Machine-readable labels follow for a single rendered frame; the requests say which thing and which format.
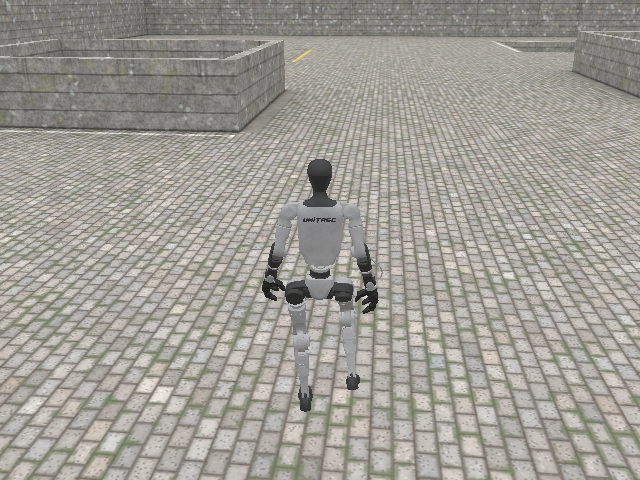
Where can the robot foot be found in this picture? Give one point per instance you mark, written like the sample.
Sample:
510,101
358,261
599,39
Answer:
352,382
305,403

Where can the right robot foot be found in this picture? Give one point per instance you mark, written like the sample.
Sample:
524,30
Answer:
352,382

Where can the robot left upper arm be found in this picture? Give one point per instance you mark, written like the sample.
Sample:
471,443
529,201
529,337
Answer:
288,212

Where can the robot right forearm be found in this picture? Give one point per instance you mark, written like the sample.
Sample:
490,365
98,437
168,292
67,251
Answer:
366,271

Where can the robot left forearm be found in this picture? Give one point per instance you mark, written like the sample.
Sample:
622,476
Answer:
272,266

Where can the right robot hand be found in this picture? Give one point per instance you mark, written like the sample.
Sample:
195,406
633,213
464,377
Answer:
372,297

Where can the robot right upper arm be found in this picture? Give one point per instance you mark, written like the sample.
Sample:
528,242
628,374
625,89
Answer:
351,212

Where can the left robot hand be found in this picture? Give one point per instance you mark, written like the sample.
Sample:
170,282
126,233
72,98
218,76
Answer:
274,286

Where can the left robot foot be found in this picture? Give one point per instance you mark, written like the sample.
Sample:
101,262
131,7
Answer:
305,403

